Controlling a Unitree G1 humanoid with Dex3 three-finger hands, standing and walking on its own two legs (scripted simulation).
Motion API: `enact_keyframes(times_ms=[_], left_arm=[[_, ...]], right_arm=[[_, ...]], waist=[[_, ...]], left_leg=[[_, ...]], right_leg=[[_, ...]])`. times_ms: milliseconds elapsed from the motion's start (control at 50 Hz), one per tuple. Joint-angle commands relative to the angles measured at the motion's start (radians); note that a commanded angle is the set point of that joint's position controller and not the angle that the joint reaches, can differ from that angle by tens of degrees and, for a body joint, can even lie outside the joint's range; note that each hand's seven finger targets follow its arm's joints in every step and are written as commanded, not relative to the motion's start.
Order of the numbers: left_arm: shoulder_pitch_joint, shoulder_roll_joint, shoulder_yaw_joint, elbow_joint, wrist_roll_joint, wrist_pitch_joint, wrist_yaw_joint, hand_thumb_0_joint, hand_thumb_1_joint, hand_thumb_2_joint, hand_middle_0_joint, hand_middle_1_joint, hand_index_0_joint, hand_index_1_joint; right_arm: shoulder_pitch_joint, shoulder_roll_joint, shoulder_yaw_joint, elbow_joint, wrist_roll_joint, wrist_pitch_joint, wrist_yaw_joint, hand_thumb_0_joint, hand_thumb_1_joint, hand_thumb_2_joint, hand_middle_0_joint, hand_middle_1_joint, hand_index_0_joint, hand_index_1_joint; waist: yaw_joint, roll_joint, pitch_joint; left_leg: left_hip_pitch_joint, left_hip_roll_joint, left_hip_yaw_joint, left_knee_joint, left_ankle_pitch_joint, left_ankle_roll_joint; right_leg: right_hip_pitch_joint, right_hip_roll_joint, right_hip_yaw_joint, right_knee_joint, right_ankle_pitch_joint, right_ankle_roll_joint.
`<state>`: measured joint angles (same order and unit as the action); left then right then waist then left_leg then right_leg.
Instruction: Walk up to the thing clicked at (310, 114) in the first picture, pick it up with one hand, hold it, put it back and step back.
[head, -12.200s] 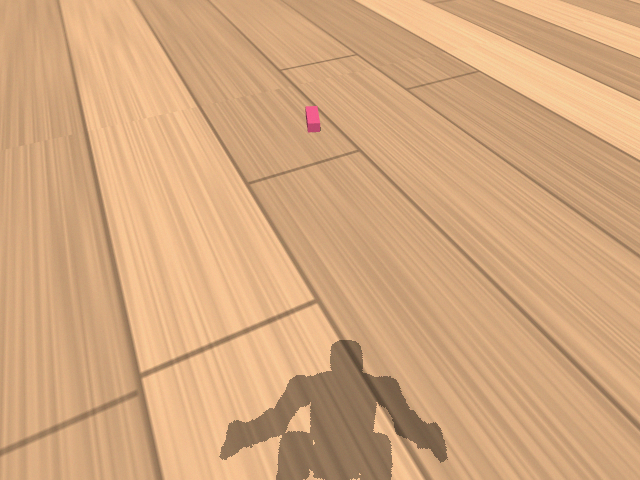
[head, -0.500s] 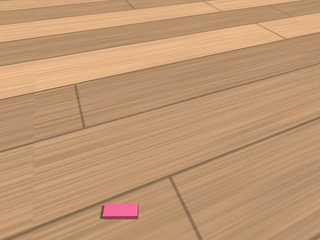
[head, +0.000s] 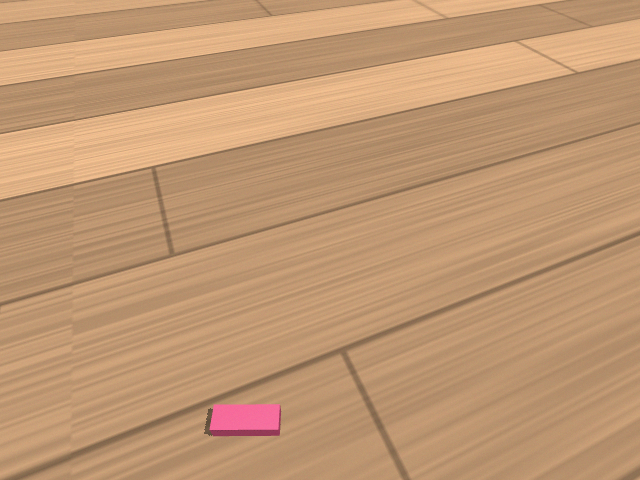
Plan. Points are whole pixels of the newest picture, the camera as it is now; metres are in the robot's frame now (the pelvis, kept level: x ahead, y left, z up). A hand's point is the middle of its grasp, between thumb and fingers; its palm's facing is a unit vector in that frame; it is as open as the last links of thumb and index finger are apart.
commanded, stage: stand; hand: left
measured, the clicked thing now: (246, 420) +0.45 +0.23 -0.76
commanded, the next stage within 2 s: walk up in 0.54 s
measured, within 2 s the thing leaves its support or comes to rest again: neither
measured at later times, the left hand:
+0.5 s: hand out of the picture +0.07 +0.25 -0.16, palm faces -0.03 -0.94 -0.34, open 7.4 cm
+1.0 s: hand out of the picture +0.06 +0.31 -0.19, palm faces -0.04 -0.93 -0.36, open 7.4 cm
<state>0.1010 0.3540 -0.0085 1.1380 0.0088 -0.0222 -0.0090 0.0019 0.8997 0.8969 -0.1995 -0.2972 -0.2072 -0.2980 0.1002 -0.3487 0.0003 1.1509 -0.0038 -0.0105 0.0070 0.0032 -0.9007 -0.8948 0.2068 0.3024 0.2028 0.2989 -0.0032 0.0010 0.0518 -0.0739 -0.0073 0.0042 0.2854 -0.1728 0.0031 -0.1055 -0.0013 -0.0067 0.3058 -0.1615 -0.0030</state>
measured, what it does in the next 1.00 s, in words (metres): walks backwards: left foot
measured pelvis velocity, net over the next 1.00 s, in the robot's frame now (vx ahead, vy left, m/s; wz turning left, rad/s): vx -0.09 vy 0.05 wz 0.01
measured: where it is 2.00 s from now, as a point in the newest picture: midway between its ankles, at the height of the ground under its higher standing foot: outside the picture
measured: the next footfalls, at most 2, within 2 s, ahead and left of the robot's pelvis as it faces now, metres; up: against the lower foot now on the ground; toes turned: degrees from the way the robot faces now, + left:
left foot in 0.88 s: -0.05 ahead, +0.15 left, +0.00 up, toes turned -1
right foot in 1.32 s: -0.17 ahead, -0.10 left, +0.00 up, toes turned -2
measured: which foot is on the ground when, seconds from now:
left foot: down 0.00-0.70, up 0.72-0.86, down 0.88-1.00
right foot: down 0.00-0.88, up 0.90-1.00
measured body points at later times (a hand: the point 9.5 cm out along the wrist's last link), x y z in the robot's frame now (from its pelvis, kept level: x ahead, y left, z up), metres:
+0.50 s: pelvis +0.00 +0.00 +0.00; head +0.01 -0.01 +0.45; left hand +0.07 +0.30 -0.13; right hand +0.07 -0.31 -0.14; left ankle -0.01 +0.12 -0.75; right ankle +0.00 -0.12 -0.75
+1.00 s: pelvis -0.09 +0.05 -0.02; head -0.02 +0.08 +0.42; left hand +0.06 +0.36 -0.16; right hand -0.03 -0.28 -0.13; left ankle -0.09 +0.15 -0.75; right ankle -0.07 -0.10 -0.68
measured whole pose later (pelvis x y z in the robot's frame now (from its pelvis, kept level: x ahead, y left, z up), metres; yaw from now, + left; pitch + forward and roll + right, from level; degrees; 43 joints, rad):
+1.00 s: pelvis -0.09 +0.05 -0.02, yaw +0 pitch -2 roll -1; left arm 0.02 0.42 0.06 0.88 0.02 0.08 0.03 0.00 0.90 0.90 -0.20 -0.30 -0.21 -0.30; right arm 0.15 -0.35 -0.05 0.96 -0.03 0.04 0.00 0.00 -0.90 -0.89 0.21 0.30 0.20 0.30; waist -0.02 -0.07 0.21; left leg -0.25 -0.02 -0.01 0.64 -0.35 0.03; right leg -0.49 0.11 0.16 1.10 -0.53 0.00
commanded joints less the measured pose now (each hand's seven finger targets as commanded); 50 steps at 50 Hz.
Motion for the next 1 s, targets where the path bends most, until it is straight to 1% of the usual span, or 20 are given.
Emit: enact_keyframes(times_ms=[0, 80, 200, 500, 520, 560, 620, 660, 680, 700, 740, 800, 820, 840, 860, 880, 900, 920, 960, 980], left_arm=[[-0.046, 0.207, 0.04, -0.055, -0.007, -0.017, 0.019, 0.0, 0.9, 0.9, -0.2, -0.3, -0.2, -0.3], [-0.036, 0.213, 0.041, -0.055, -0.003, -0.019, 0.02, 0.0, 0.9, 0.9, -0.2, -0.3, -0.2, -0.3], [-0.031, 0.212, 0.042, -0.05, -0.006, -0.015, 0.02, 0.0, 0.9, 0.9, -0.2, -0.3, -0.2, -0.3], [-0.021, 0.207, 0.04, -0.051, -0.002, -0.015, 0.019, 0.0, 0.9, 0.9, -0.2, -0.3, -0.2, -0.3], [-0.03, 0.261, 0.091, -0.082, -0.013, -0.001, 0.027, 0.0, 0.9, 0.9, -0.2, -0.3, -0.2, -0.3], [0.001, 0.257, 0.096, -0.108, -0.021, 0.008, 0.033, 0.0, 0.9, 0.9, -0.2, -0.3, -0.2, -0.3], [-0.021, 0.277, 0.11, -0.162, -0.017, 0.022, 0.032, 0.0, 0.9, 0.9, -0.2, -0.3, -0.2, -0.3], [-0.064, 0.297, 0.117, -0.201, -0.007, 0.032, 0.035, 0.0, 0.9, 0.9, -0.2, -0.3, -0.2, -0.3], [-0.079, 0.302, 0.117, -0.224, 0.002, 0.035, 0.038, 0.0, 0.9, 0.9, -0.2, -0.3, -0.2, -0.3], [-0.092, 0.303, 0.119, -0.243, 0.014, 0.037, 0.039, 0.0, 0.9, 0.9, -0.2, -0.3, -0.2, -0.3], [-0.12, 0.291, 0.117, -0.277, 0.023, 0.039, 0.043, 0.0, 0.9, 0.9, -0.2, -0.3, -0.2, -0.3], [-0.106, 0.274, 0.111, -0.311, 0.026, 0.05, 0.043, 0.0, 0.9, 0.9, -0.2, -0.3, -0.2, -0.3], [-0.101, 0.272, 0.109, -0.317, 0.015, 0.06, 0.039, 0.0, 0.9, 0.9, -0.2, -0.3, -0.2, -0.3], [-0.082, 0.248, 0.104, -0.329, 0.006, 0.07, 0.035, 0.0, 0.9, 0.9, -0.2, -0.3, -0.2, -0.3], [-0.052, 0.192, 0.094, -0.346, -0.003, 0.075, 0.037, 0.0, 0.9, 0.9, -0.2, -0.3, -0.2, -0.3], [-0.054, 0.204, 0.103, -0.343, 0.004, 0.083, 0.046, 0.0, 0.9, 0.9, -0.2, -0.3, -0.2, -0.3], [-0.07, 0.214, 0.108, -0.339, 0.014, 0.087, 0.056, 0.0, 0.9, 0.9, -0.2, -0.3, -0.2, -0.3], [-0.09, 0.227, 0.117, -0.335, 0.016, 0.09, 0.059, 0.0, 0.9, 0.9, -0.2, -0.3, -0.2, -0.3], [-0.009, 0.223, 0.118, -0.316, -0.003, 0.089, 0.051, 0.0, 0.9, 0.9, -0.2, -0.3, -0.2, -0.3], [0.006, 0.227, 0.121, -0.322, 0.0, 0.089, 0.047, 0.0, 0.9, 0.9, -0.2, -0.3, -0.2, -0.3]], right_arm=[[-0.036, -0.217, -0.037, -0.057, -0.005, -0.026, -0.013, 0.0, -0.9, -0.9, 0.2, 0.3, 0.2, 0.3], [-0.042, -0.213, -0.035, -0.062, -0.003, -0.027, -0.014, 0.0, -0.9, -0.9, 0.2, 0.3, 0.2, 0.3], [-0.034, -0.209, -0.031, -0.061, -0.003, -0.023, -0.014, 0.0, -0.9, -0.9, 0.2, 0.3, 0.2, 0.3], [-0.026, -0.217, -0.031, -0.07, -0.002, -0.023, -0.016, 0.0, -0.9, -0.9, 0.2, 0.3, 0.2, 0.3], [-0.048, -0.255, -0.053, -0.066, -0.006, -0.004, -0.018, 0.0, -0.9, -0.9, 0.2, 0.3, 0.2, 0.3], [-0.019, -0.235, -0.055, -0.092, 0.009, 0.007, -0.019, 0.0, -0.9, -0.9, 0.2, 0.3, 0.2, 0.3], [-0.005, -0.231, -0.068, -0.137, 0.012, 0.026, -0.018, 0.0, -0.9, -0.9, 0.2, 0.3, 0.2, 0.3], [0.02, -0.218, -0.077, -0.152, 0.005, 0.041, -0.019, 0.0, -0.9, -0.9, 0.2, 0.3, 0.2, 0.3], [0.038, -0.213, -0.082, -0.161, 0.0, 0.052, -0.018, 0.0, -0.9, -0.9, 0.2, 0.3, 0.2, 0.3], [0.066, -0.21, -0.085, -0.172, -0.006, 0.062, -0.016, 0.0, -0.9, -0.9, 0.2, 0.3, 0.2, 0.3], [0.089, -0.216, -0.094, -0.197, 0.0, 0.064, -0.01, 0.0, -0.9, -0.9, 0.2, 0.3, 0.2, 0.3], [0.128, -0.215, -0.1, -0.208, -0.008, 0.046, -0.015, 0.0, -0.9, -0.9, 0.2, 0.3, 0.2, 0.3], [0.147, -0.206, -0.1, -0.204, -0.018, 0.038, -0.017, 0.0, -0.9, -0.9, 0.2, 0.3, 0.2, 0.3], [0.136, -0.233, -0.111, -0.212, -0.032, 0.033, -0.021, 0.0, -0.9, -0.9, 0.2, 0.3, 0.2, 0.3], [0.107, -0.322, -0.132, -0.234, -0.052, 0.026, -0.023, 0.0, -0.9, -0.9, 0.2, 0.3, 0.2, 0.3], [0.084, -0.368, -0.14, -0.259, -0.04, 0.026, -0.02, 0.0, -0.9, -0.9, 0.2, 0.3, 0.2, 0.3], [0.075, -0.396, -0.149, -0.279, -0.032, 0.025, -0.023, 0.0, -0.9, -0.9, 0.2, 0.3, 0.2, 0.3], [0.039, -0.361, -0.142, -0.284, -0.032, 0.021, -0.03, 0.0, -0.9, -0.9, 0.2, 0.3, 0.2, 0.3], [-0.028, -0.302, -0.124, -0.303, -0.039, 0.016, -0.045, 0.0, -0.9, -0.9, 0.2, 0.3, 0.2, 0.3], [-0.011, -0.289, -0.125, -0.313, -0.032, 0.013, -0.053, 0.0, -0.9, -0.9, 0.2, 0.3, 0.2, 0.3]], waist=[[0.0, 0.013, -0.079], [0.004, 0.004, -0.095], [0.003, 0.007, -0.053], [0.003, 0.0, -0.065], [0.011, -0.02, 0.054], [0.009, -0.015, -0.04], [0.006, -0.065, -0.167], [0.001, -0.132, -0.145], [0.006, -0.186, -0.115], [-0.004, -0.183, -0.093], [-0.023, -0.174, -0.09], [-0.02, -0.141, -0.126], [-0.032, -0.107, -0.122], [-0.022, -0.006, -0.106], [-0.002, 0.204, -0.109], [-0.014, 0.17, -0.102], [-0.047, 0.206, -0.105], [-0.032, 0.134, -0.074], [0.037, 0.124, -0.052], [0.034, 0.142, -0.052]], left_leg=[[-0.016, 0.136, -0.101, -0.048, 0.119, 0.017], [-0.003, 0.142, -0.105, -0.039, 0.174, 0.018], [-0.027, 0.133, -0.104, -0.051, 0.096, 0.015], [-0.015, 0.137, -0.106, -0.038, 0.112, 0.017], [-0.09, 0.122, -0.112, 0.063, 0.296, 0.03], [-0.066, 0.113, -0.092, 0.143, 0.362, 0.035], [-0.055, 0.058, -0.054, 0.301, 0.245, 0.032], [-0.11, -0.01, -0.026, 0.462, -0.05, 0.02], [-0.14, -0.037, -0.033, 0.587, -0.323, 0.026], [-0.151, -0.025, -0.079, 0.68, -0.409, 0.036], [-0.168, -0.002, -0.105, 0.696, -0.398, 0.045], [-0.189, 0.006, -0.038, 0.39, -0.249, 0.032], [-0.152, 0.003, -0.005, 0.216, -0.091, 0.025], [-0.106, 0.07, -0.097, 0.11, 0.166, 0.037], [-0.017, 0.254, -0.351, 0.088, 0.458, 0.102], [-0.082, 0.347, -0.384, 0.124, 0.684, 0.202], [-0.156, 0.42, -0.482, 0.068, 0.564, 0.264], [-0.16, 0.386, -0.432, 0.074, 0.511, 0.254], [-0.067, 0.27, -0.263, 0.159, 0.568, 0.196], [-0.03, 0.268, -0.258, 0.18, 0.568, 0.199]], right_leg=[[0.023, -0.133, 0.116, -0.048, 0.125, -0.022], [0.035, -0.134, 0.11, -0.033, 0.178, -0.023], [0.012, -0.129, 0.108, -0.05, 0.104, -0.021], [0.009, -0.129, 0.109, -0.051, 0.119, -0.022], [-0.06, -0.118, 0.12, 0.04, 0.336, -0.025], [-0.025, -0.131, 0.114, 0.088, 0.438, -0.05], [-0.016, -0.206, 0.175, 0.106, 0.491, -0.132], [-0.08, -0.302, 0.251, 0.083, 0.497, -0.215], [-0.14, -0.359, 0.298, 0.065, 0.489, -0.263], [-0.196, -0.38, 0.301, 0.069, 0.452, -0.281], [-0.213, -0.339, 0.247, 0.133, 0.461, -0.259], [-0.081, -0.253, 0.202, 0.245, 0.42, -0.172], [-0.083, -0.209, 0.166, 0.303, 0.364, -0.134], [-0.145, -0.129, 0.122, 0.403, 0.236, -0.084], [-0.316, 0.023, 0.069, 0.578, -0.075, -0.033], [-0.339, 0.115, 0.127, 0.724, -0.468, -0.012], [-0.329, 0.132, 0.206, 0.861, -0.537, -0.007], [-0.35, 0.122, 0.242, 0.923, -0.487, -0.01], [-0.431, 0.116, 0.246, 0.979, -0.371, -0.004], [-0.44, 0.103, 0.228, 0.974, -0.346, 0.0]])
